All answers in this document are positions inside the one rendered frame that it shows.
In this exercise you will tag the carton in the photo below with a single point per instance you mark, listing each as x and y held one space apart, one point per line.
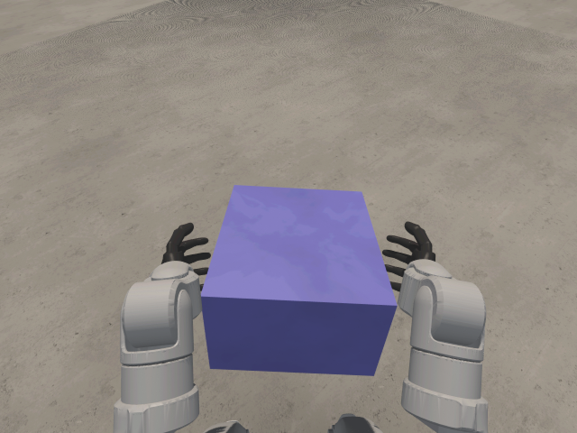
297 284

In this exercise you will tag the right robot hand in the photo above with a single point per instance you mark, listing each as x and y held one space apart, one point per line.
420 250

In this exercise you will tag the robot right shin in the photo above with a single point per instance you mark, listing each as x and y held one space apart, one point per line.
347 415

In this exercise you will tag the left robot hand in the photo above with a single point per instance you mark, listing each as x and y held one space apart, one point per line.
176 248

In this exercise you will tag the robot left forearm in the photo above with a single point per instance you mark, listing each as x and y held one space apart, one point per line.
158 394

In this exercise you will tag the robot right forearm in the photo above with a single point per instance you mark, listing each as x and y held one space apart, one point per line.
443 387

